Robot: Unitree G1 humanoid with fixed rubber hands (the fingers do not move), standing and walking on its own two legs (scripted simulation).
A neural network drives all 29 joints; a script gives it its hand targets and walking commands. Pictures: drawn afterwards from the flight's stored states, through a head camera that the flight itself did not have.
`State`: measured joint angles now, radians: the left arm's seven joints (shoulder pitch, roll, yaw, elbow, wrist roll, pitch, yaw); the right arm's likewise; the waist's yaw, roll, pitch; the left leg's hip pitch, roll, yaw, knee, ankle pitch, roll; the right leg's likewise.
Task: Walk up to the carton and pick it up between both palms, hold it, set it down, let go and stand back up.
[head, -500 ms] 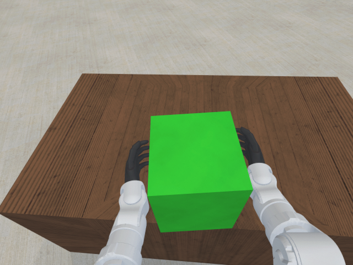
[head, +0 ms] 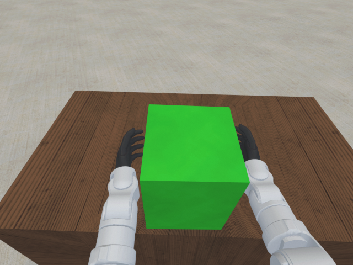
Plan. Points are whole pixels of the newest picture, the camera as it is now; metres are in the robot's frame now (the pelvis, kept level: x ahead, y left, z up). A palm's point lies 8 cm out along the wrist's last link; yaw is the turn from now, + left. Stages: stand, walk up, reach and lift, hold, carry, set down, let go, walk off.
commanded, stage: reach and lift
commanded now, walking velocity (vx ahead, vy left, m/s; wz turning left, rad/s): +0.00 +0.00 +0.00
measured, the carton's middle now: (186, 169) +0.37 +0.00 +0.03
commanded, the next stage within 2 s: hold in 1.68 s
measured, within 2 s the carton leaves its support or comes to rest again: neither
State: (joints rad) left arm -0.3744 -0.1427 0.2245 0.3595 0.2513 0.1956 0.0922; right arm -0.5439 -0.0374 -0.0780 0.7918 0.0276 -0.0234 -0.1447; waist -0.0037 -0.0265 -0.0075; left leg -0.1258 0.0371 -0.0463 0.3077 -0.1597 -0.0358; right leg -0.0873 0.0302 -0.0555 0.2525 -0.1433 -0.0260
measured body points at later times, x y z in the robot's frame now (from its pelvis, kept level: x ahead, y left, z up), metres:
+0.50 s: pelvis -0.02 +0.03 +0.00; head -0.05 +0.05 +0.45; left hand +0.35 +0.16 +0.14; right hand +0.36 -0.14 +0.13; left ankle +0.00 +0.14 -0.75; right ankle +0.00 -0.10 -0.75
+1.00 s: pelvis -0.01 +0.02 +0.00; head -0.04 +0.05 +0.45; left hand +0.36 +0.16 +0.16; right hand +0.36 -0.14 +0.14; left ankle +0.00 +0.14 -0.75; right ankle +0.00 -0.10 -0.75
